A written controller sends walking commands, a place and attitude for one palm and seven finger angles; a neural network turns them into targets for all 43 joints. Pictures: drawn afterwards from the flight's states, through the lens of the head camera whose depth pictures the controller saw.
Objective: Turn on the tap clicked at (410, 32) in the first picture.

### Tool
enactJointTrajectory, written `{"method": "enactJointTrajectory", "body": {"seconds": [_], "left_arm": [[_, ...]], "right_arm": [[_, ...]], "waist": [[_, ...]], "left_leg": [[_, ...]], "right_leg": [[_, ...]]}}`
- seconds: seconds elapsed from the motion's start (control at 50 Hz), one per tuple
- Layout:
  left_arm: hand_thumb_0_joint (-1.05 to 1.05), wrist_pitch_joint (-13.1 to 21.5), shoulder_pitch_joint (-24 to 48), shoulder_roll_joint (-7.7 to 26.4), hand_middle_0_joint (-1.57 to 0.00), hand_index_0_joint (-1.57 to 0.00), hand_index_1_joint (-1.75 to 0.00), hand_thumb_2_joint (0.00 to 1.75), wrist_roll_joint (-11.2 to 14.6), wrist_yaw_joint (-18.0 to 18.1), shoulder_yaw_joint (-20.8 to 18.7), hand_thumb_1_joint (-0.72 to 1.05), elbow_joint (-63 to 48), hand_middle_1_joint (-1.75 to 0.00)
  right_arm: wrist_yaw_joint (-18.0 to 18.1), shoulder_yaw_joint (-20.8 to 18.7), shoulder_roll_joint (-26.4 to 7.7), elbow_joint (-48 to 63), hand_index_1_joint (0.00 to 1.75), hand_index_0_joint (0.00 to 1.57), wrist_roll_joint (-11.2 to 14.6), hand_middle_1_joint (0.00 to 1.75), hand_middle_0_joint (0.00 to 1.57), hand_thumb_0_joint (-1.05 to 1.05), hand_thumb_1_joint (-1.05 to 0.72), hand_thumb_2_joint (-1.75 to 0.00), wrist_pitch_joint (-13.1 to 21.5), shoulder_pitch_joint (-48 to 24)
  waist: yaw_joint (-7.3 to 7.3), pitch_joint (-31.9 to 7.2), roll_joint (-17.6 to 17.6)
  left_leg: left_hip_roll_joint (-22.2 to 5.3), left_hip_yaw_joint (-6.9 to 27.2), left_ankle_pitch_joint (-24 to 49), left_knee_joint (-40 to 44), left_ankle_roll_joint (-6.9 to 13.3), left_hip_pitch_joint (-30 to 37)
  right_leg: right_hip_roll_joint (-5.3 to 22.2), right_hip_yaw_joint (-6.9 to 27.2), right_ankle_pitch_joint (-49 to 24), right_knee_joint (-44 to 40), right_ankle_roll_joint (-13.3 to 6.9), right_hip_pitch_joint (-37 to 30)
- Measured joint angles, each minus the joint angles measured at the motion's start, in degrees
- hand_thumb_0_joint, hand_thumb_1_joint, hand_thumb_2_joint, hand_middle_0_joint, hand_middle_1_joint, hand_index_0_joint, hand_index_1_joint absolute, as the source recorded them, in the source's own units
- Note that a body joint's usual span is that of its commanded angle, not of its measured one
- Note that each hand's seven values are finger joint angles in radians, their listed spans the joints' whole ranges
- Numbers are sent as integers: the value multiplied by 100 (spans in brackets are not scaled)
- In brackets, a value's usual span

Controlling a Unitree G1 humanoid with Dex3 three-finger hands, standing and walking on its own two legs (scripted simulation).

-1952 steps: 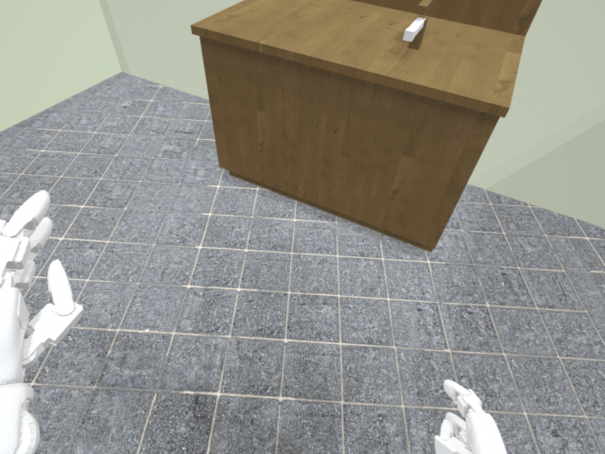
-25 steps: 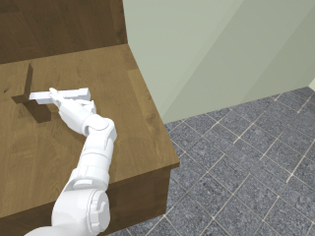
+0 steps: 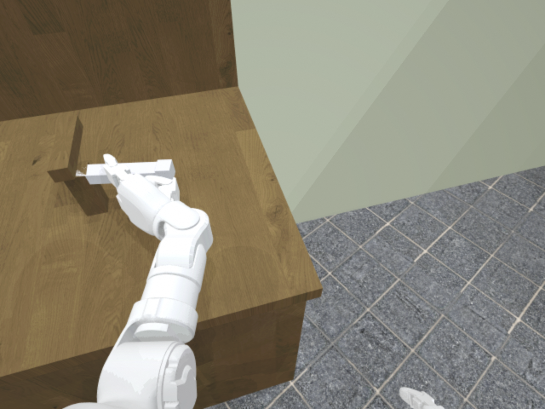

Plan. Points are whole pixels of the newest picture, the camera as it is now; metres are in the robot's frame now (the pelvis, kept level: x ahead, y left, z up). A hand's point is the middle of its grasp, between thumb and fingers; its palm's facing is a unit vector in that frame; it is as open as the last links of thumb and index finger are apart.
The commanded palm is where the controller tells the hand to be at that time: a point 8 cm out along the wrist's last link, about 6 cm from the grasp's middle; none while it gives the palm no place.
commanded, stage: lift the hand up off the lever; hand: left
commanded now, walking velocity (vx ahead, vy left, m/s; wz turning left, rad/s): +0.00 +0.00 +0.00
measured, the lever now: (165, 171) +0.48 +0.20 +0.09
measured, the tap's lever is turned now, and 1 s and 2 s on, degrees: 77 77 77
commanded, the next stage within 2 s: draw the hand back beside the body in 1.58 s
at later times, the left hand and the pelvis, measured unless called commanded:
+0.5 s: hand (170, 182) +0.41 +0.16 +0.13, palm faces +0.79 -0.61 -0.10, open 7.8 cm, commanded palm +0.36 +0.18 +0.14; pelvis -0.01 -0.01 +0.01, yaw +0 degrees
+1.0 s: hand (163, 172) +0.40 +0.17 +0.16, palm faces +0.78 -0.62 -0.07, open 7.8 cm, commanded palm +0.35 +0.18 +0.16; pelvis -0.01 -0.01 +0.01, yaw +0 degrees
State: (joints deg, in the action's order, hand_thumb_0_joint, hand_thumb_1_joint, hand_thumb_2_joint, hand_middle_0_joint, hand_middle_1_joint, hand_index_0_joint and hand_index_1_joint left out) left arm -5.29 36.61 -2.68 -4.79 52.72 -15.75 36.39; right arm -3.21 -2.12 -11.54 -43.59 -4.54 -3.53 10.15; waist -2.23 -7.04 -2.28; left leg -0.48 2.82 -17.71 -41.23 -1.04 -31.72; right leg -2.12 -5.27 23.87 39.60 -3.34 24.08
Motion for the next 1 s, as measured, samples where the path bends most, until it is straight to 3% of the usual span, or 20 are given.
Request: {"method": "enactJointTrajectory", "body": {"seconds": [0.26, 0.36, 0.5, 0.78, 1.0], "left_arm": [[2, -288, 56, -14, -15, -15, -15, 90, 3, 3, 240, 90, -224, -15], [2, -410, 29, -65, -15, -16, -15, 90, 109, -14, 169, 90, -231, -15], [2, -456, -10, -5, -16, -16, -15, 90, 59, 22, 48, 90, -316, -15], [2, -666, 15, 73, -15, -15, -15, 90, 250, -150, 139, 90, -424, -15], [2, -835, -185, 10, -15, -16, -15, 90, 215, -164, 203, 90, -873, -15]], "right_arm": [[42, 40, 19, -81, 30, 20, 53, 30, 20, 1, -91, -90, 27, -79], [82, 60, 12, -83, 30, 20, 79, 30, 20, 1, -91, -90, -9, -105], [119, 48, -2, -99, 30, 20, 73, 30, 20, 1, -91, -90, 29, -144], [231, 70, -50, -171, 30, 20, 162, 30, 20, 1, -91, -90, 66, -187], [216, 60, -7, -115, 30, 20, 163, 30, 20, 1, -91, -90, 40, -229]], "waist": [[76, 80, -3], [76, 73, -6], [75, 99, -1], [132, 161, 2], [195, 141, -15]], "left_leg": [[0, 37, 120, 172, -23, 212], [-9, 19, 190, 301, -32, 321], [-36, 17, 238, 369, -55, 396], [-28, 30, 344, 590, -60, 638], [-16, -43, 336, 694, -43, 811]], "right_leg": [[-7, -37, -97, -150, -24, -211], [-12, -18, -155, -241, -31, -292], [-38, -14, -197, -287, -57, -351], [-34, -27, -288, -487, -64, -586], [-14, 45, -289, -567, -40, -729]]}}
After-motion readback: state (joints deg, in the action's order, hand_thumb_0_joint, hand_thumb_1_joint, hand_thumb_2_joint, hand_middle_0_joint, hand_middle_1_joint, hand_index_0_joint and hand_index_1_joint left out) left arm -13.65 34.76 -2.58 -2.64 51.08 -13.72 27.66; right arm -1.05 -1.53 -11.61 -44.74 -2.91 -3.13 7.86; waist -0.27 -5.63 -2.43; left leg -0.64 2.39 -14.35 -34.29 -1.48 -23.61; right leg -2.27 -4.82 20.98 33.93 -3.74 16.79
